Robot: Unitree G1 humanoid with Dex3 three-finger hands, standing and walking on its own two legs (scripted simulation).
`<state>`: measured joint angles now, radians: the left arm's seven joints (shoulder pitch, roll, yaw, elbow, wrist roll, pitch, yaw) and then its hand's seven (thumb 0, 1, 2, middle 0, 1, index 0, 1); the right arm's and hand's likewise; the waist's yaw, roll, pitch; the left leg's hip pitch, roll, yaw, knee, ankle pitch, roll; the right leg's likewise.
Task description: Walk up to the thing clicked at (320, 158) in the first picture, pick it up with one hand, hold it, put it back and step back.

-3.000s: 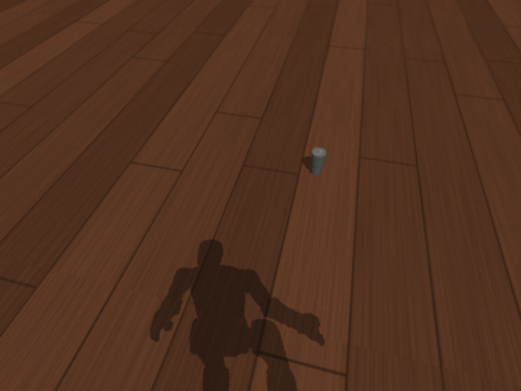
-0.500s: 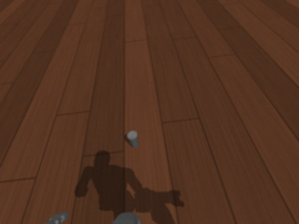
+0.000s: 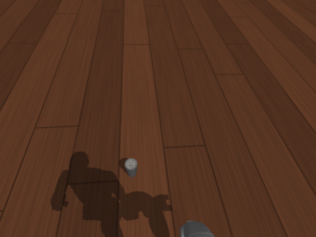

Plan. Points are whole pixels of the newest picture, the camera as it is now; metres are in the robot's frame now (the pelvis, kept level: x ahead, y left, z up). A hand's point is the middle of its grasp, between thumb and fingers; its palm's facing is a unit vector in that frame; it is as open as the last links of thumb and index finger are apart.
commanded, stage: walk up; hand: left
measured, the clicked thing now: (131, 168) +0.58 +0.15 -0.70
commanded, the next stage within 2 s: none
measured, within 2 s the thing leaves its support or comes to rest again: neither
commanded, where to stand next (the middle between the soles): +0.25 -0.01 m, yaw +0 degrees
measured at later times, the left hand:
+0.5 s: hand (79, 208) +0.21 +0.23 -0.12, palm faces -0.04 -0.90 -0.43, open 7.4 cm
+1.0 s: hand (75, 213) +0.20 +0.25 -0.16, palm faces +0.00 -0.94 -0.34, open 7.4 cm
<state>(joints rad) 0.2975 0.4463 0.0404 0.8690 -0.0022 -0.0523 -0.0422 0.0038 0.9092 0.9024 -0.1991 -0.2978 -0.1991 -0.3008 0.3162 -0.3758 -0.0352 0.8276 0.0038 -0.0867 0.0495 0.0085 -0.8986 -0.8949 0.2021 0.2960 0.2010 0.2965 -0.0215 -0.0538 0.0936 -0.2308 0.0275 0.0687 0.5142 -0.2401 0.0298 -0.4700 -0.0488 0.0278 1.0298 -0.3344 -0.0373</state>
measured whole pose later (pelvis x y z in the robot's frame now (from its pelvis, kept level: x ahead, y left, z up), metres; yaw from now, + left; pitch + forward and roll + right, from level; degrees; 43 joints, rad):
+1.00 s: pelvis +0.15 -0.01 -0.01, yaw +1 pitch -3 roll -1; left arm 0.17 0.37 0.00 1.07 0.00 -0.01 -0.01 0.00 0.91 0.90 -0.20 -0.30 -0.20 -0.30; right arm 0.08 -0.35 0.01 1.02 0.00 -0.01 0.02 0.01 -0.90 -0.90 0.20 0.30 0.20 0.30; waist 0.02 0.01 0.06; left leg -0.32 0.04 -0.01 0.57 -0.21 -0.01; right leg -0.22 -0.02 -0.04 0.55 -0.27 0.02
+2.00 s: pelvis +0.20 +0.00 +0.01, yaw +1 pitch -1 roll +0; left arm 0.18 0.36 0.03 1.10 0.04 -0.03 -0.03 0.00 0.91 0.90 -0.20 -0.30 -0.20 -0.30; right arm 0.16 -0.38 -0.04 1.10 -0.03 0.00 0.04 0.01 -0.90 -0.89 0.20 0.30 0.20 0.30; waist 0.00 0.02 0.00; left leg -0.23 0.00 0.00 0.48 -0.32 0.04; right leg -0.12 -0.03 -0.01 0.41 -0.30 -0.01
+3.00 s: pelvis +0.21 +0.01 -0.03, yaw +6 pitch -4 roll -2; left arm 0.12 0.42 0.07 0.83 0.03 0.09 0.02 0.00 0.91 0.90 -0.20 -0.30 -0.20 -0.30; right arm 0.22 -0.39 -0.05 0.84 -0.04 0.06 0.01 0.01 -0.90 -0.89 0.20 0.30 0.20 0.30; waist -0.04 -0.04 0.17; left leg -0.35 0.00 -0.03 0.83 -0.42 0.04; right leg -0.63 0.08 0.10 1.10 -0.47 -0.03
